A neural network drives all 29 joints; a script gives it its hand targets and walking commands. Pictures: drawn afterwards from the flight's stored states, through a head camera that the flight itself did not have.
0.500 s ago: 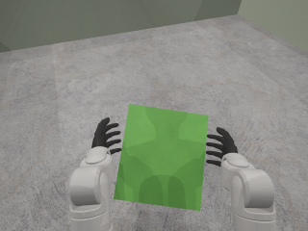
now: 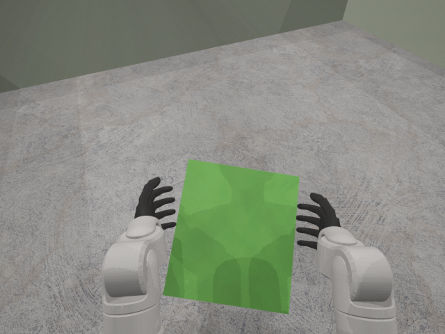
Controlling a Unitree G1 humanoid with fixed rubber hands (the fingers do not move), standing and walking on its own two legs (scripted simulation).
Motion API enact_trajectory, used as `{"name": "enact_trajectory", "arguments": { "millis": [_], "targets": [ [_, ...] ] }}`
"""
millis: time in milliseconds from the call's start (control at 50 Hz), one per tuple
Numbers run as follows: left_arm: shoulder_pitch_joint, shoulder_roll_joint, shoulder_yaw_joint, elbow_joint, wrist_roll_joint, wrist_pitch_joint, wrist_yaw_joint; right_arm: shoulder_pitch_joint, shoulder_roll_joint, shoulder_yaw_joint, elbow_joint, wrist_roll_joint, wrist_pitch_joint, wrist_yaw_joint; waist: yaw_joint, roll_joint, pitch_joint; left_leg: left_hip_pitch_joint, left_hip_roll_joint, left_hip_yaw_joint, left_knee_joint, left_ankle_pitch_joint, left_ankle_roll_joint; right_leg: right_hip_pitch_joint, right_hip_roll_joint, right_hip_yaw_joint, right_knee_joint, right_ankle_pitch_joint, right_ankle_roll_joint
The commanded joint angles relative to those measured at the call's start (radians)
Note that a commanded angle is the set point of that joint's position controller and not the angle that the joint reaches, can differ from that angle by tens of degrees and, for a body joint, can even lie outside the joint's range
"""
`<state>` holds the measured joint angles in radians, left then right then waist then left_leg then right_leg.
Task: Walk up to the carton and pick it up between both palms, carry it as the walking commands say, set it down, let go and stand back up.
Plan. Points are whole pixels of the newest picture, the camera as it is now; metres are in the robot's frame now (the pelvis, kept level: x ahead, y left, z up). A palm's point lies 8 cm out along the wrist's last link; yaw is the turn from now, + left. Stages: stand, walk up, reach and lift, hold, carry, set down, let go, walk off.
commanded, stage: carry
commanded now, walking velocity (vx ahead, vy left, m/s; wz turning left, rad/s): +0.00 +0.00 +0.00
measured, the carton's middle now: (231, 232) +0.33 +0.01 -0.01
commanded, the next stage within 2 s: hold in 1.56 s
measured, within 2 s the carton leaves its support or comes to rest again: neither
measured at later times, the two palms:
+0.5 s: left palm (136, 257) +0.22 +0.15 +0.12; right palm (340, 270) +0.20 -0.14 +0.10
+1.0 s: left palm (135, 265) +0.21 +0.15 +0.11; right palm (341, 278) +0.19 -0.14 +0.09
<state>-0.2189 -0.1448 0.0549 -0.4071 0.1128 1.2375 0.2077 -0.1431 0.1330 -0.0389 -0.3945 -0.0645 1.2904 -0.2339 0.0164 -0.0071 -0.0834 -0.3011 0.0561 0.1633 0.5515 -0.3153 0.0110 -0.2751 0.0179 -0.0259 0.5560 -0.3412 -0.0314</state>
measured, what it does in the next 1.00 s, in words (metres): shifts its weight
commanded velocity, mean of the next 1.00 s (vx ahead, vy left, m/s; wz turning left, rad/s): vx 0.00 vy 0.00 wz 0.00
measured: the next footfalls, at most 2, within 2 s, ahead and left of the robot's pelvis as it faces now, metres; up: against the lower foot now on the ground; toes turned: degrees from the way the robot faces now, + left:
none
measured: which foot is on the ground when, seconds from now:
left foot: down 0.00-1.00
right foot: down 0.00-1.00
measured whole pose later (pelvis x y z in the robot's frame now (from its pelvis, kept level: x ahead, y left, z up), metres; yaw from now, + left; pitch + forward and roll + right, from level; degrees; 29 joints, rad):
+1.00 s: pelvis -0.05 +0.00 +0.00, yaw +0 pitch +1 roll +0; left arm -0.20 -0.14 0.05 -0.37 0.11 1.25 0.20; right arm -0.13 0.13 -0.03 -0.39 -0.06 1.31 -0.24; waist 0.02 -0.02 -0.08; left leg -0.30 0.06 0.17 0.55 -0.26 0.02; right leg -0.28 0.02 -0.03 0.56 -0.29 -0.03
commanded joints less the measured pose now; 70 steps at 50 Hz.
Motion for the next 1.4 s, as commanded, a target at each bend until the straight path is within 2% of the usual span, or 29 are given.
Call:
{"name": "enact_trajectory", "arguments": {
  "millis": [0, 20, 60, 100, 180, 200, 240, 300, 340, 380, 400, 480, 500, 540, 620, 640, 680, 840, 940, 980, 1020, 1080, 1120, 1140, 1240, 1260, 1340, 1360, 1380],
  "targets": [
    [-0.168, -0.991, -0.524, -0.014, -0.369, -0.007, -0.252, -0.485, 0.954, 0.631, -0.253, 0.356, -0.078, 0.243, -0.01, -0.07, -0.329, 0.063, 0.051, -0.066, 0.018, 0.27, 0.009, 0.201, -0.206, 0.131, 0.01, 0.86, -0.047],
    [-0.142, -0.967, -0.517, -0.01, -0.363, -0.006, -0.245, -0.428, 0.934, 0.613, -0.222, 0.339, -0.075, 0.24, -0.011, -0.072, -0.326, 0.1, 0.055, -0.054, -0.001, 0.331, 0.005, 0.179, -0.183, 0.123, 0.027, 0.836, -0.045],
    [-0.116, -0.955, -0.544, -0.016, -0.355, 0.002, -0.234, -0.368, 0.913, 0.587, -0.198, 0.33, -0.067, 0.243, -0.009, 0.045, -0.36, 0.175, 0.101, -0.09, 0.041, 0.544, 0.024, 0.123, -0.159, 0.1, 0.05, 0.71, -0.025],
    [-0.16, -0.976, -0.543, -0.024, -0.369, -0.007, -0.238, -0.413, 0.932, 0.606, -0.208, 0.346, -0.07, 0.247, -0.01, 0.037, -0.356, 0.177, 0.104, -0.088, 0.03, 0.515, 0.017, 0.099, -0.151, 0.085, 0.037, 0.628, -0.026],
    [-0.167, -0.948, -0.542, -0.004, -0.372, 0.016, -0.248, -0.4, 0.904, 0.592, -0.2, 0.325, -0.057, 0.247, -0.017, -0.046, -0.267, 0.102, 0.079, -0.091, 0.003, 0.108, 0.014, 0.034, -0.187, 0.156, -0.082, 0.38, -0.044],
    [-0.219, -0.983, -0.523, 0.001, -0.378, 0.007, -0.253, -0.474, 0.942, 0.601, -0.218, 0.331, -0.063, 0.243, -0.019, -0.109, -0.264, 0.097, 0.064, -0.083, 0.018, 0.092, 0.011, 0.053, -0.192, 0.156, -0.101, 0.41, -0.035],
    [-0.158, -0.958, -0.544, 0.003, -0.366, 0.01, -0.248, -0.405, 0.909, 0.598, -0.205, 0.323, -0.061, 0.245, -0.018, -0.025, -0.259, 0.135, 0.073, -0.084, 0.001, 0.193, 0.013, 0.028, -0.184, 0.136, -0.073, 0.458, -0.041],
    [-0.182, -0.926, -0.528, -0.01, -0.359, 0.017, -0.241, -0.404, 0.898, 0.585, -0.175, 0.324, -0.047, 0.248, -0.018, 0.011, -0.236, 0.115, 0.101, -0.109, -0.028, 0.2, 0.026, -0.001, -0.153, 0.109, -0.067, 0.319, -0.031],
    [-0.177, -0.914, -0.528, 0.005, -0.353, 0.024, -0.242, -0.381, 0.898, 0.59, -0.173, 0.314, -0.043, 0.246, -0.017, -0.048, -0.197, 0.087, 0.096, -0.107, -0.041, 0.106, 0.032, -0.026, -0.166, 0.131, -0.109, 0.184, -0.037],
    [-0.219, -0.973, -0.531, 0.008, -0.379, 0.023, -0.249, -0.458, 0.936, 0.59, -0.197, 0.336, -0.048, 0.246, -0.021, 0.006, -0.258, 0.125, 0.088, -0.119, -0.038, 0.131, 0.037, -0.014, -0.164, 0.141, -0.106, 0.217, -0.049],
    [-0.218, -0.96, -0.522, 0.025, -0.366, 0.022, -0.25, -0.468, 0.92, 0.597, -0.194, 0.324, -0.047, 0.245, -0.022, -0.059, -0.217, 0.107, 0.081, -0.1, -0.014, 0.12, 0.029, -0.038, -0.164, 0.138, -0.125, 0.211, -0.037],
    [-0.188, -0.911, -0.529, -0.006, -0.359, 0.022, -0.24, -0.376, 0.894, 0.584, -0.16, 0.32, -0.048, 0.244, -0.021, 0.004, -0.217, 0.112, 0.082, -0.109, -0.029, 0.163, 0.035, -0.023, -0.165, 0.138, -0.102, 0.273, -0.042],
    [-0.22, -0.922, -0.508, 0.002, -0.352, 0.019, -0.24, -0.443, 0.913, 0.586, -0.174, 0.327, -0.047, 0.244, -0.022, -0.049, -0.224, 0.127, 0.088, -0.109, -0.015, 0.177, 0.024, -0.035, -0.165, 0.138, -0.106, 0.288, -0.039],
    [-0.18, -0.931, -0.536, 0.016, -0.357, 0.022, -0.242, -0.388, 0.88, 0.575, -0.174, 0.316, -0.048, 0.246, -0.018, 0.018, -0.226, 0.134, 0.09, -0.107, -0.035, 0.229, 0.038, -0.035, -0.155, 0.125, -0.08, 0.324, -0.036],
    [-0.25, -0.93, -0.524, -0.026, -0.379, 0.014, -0.249, -0.418, 0.92, 0.575, -0.155, 0.327, -0.049, 0.248, -0.02, -0.021, -0.234, 0.126, 0.096, -0.117, -0.032, 0.182, 0.036, -0.035, -0.151, 0.125, -0.091, 0.244, -0.043],
    [-0.207, -0.927, -0.525, 0.004, -0.359, 0.02, -0.244, -0.41, 0.899, 0.574, -0.163, 0.328, -0.048, 0.247, -0.017, 0.047, -0.224, 0.12, 0.093, -0.118, -0.04, 0.188, 0.031, -0.026, -0.156, 0.116, -0.086, 0.278, -0.037],
    [-0.227, -0.926, -0.506, 0.051, -0.338, 0.01, -0.242, -0.447, 0.894, 0.563, -0.132, 0.311, -0.056, 0.249, -0.02, -0.015, -0.208, 0.109, 0.089, -0.114, -0.037, 0.172, 0.033, -0.024, -0.149, 0.112, -0.099, 0.251, -0.031],
    [-0.221, -0.909, -0.525, 0.035, -0.347, 0.008, -0.235, -0.359, 0.868, 0.53, -0.091, 0.296, -0.058, 0.247, -0.021, 0.036, -0.212, 0.109, 0.093, -0.123, -0.067, 0.19, 0.033, -0.039, -0.151, 0.118, -0.081, 0.225, -0.039],
    [-0.186, -0.92, -0.511, 0.027, -0.33, -0.004, -0.237, -0.472, 0.87, 0.586, -0.214, 0.327, -0.076, 0.252, -0.015, -0.036, -0.228, 0.106, 0.085, -0.112, -0.023, 0.163, 0.023, -0.033, -0.168, 0.148, -0.108, 0.274, -0.043],
    [-0.218, -0.898, -0.48, 0.093, -0.319, -0.011, -0.246, -0.425, 0.867, 0.537, -0.084, 0.296, -0.076, 0.252, -0.018, -0.017, -0.219, 0.109, 0.092, -0.123, -0.037, 0.222, 0.028, -0.016, -0.154, 0.113, -0.078, 0.323, -0.045],
    [-0.268, -0.919, -0.538, -0.001, -0.363, -0.003, -0.243, -0.444, 0.901, 0.56, -0.156, 0.328, -0.074, 0.254, -0.014, 0.081, -0.223, 0.097, 0.098, -0.133, -0.055, 0.205, 0.037, -0.025, -0.149, 0.106, -0.071, 0.272, -0.037],
    [-0.244, -0.906, -0.512, 0.041, -0.344, -0.007, -0.244, -0.417, 0.881, 0.544, -0.121, 0.306, -0.077, 0.254, -0.011, 0.002, -0.236, 0.102, 0.081, -0.112, -0.038, 0.131, 0.034, -0.044, -0.16, 0.127, -0.102, 0.209, -0.05],
    [-0.204, -0.925, -0.488, 0.124, -0.326, 0.004, -0.242, -0.489, 0.893, 0.556, -0.138, 0.321, -0.075, 0.248, -0.013, 0.033, -0.219, 0.13, 0.081, -0.118, -0.033, 0.158, 0.031, -0.079, -0.169, 0.159, -0.116, 0.237, -0.052],
    [-0.208, -0.945, -0.507, 0.064, -0.341, 0.0, -0.243, -0.454, 0.9, 0.578, -0.181, 0.323, -0.073, 0.243, -0.015, -0.045, -0.222, 0.112, 0.076, -0.1, -0.022, 0.167, 0.027, -0.045, -0.174, 0.139, -0.117, 0.262, -0.044],
    [-0.185, -0.913, -0.499, 0.082, -0.324, -0.013, -0.244, -0.466, 0.872, 0.551, -0.143, 0.319, -0.084, 0.251, -0.014, 0.049, -0.238, 0.133, 0.1, -0.129, -0.04, 0.231, 0.044, -0.044, -0.145, 0.109, -0.066, 0.301, -0.04],
    [-0.256, -0.924, -0.535, -0.014, -0.358, -0.021, -0.243, -0.436, 0.912, 0.563, -0.144, 0.329, -0.083, 0.255, -0.016, 0.059, -0.264, 0.136, 0.103, -0.123, -0.035, 0.243, 0.037, -0.044, -0.138, 0.111, -0.049, 0.282, -0.045],
    [-0.25, -0.911, -0.512, 0.036, -0.333, -0.025, -0.242, -0.455, 0.883, 0.562, -0.144, 0.315, -0.092, 0.254, -0.01, -0.031, -0.206, 0.074, 0.098, -0.146, -0.065, 0.187, 0.042, -0.025, -0.138, 0.1, -0.077, 0.255, -0.041],
    [-0.214, -0.882, -0.454, 0.151, -0.29, -0.02, -0.249, -0.477, 0.855, 0.53, -0.068, 0.287, -0.092, 0.258, -0.012, -0.052, -0.163, 0.046, 0.083, -0.131, -0.05, 0.124, 0.029, -0.046, -0.149, 0.126, -0.11, 0.19, -0.044],
    [-0.237, -0.881, -0.512, 0.06, -0.336, -0.02, -0.244, -0.469, 0.877, 0.575, -0.145, 0.326, -0.087, 0.258, -0.012, -0.027, -0.193, 0.09, 0.087, -0.13, -0.052, 0.122, 0.031, -0.061, -0.159, 0.12, -0.114, 0.171, -0.051]
  ]
}}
